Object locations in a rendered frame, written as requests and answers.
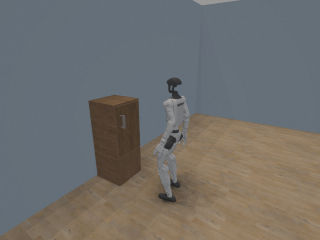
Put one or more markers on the robot head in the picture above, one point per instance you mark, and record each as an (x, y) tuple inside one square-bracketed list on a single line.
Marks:
[(174, 82)]

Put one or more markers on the left robot upper arm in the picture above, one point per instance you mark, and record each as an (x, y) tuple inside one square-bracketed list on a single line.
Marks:
[(168, 105)]

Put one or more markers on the robot left thigh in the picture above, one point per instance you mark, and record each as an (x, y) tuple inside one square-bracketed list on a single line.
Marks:
[(161, 161)]

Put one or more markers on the handle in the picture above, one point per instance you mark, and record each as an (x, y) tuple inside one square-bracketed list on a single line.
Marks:
[(123, 121)]

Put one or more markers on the robot left hand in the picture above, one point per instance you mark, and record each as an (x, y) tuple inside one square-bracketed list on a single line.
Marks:
[(159, 148)]

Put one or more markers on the right robot upper arm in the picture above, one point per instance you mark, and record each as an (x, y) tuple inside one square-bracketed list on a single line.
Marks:
[(186, 113)]

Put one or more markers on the right robot forearm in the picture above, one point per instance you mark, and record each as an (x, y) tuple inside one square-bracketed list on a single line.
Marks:
[(185, 125)]

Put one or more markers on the left robot forearm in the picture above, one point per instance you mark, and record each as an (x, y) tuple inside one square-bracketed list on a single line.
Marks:
[(168, 130)]

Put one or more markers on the cupboard door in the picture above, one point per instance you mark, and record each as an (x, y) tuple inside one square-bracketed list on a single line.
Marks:
[(128, 138)]

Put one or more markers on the robot right hand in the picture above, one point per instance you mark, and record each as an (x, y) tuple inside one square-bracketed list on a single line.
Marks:
[(185, 139)]

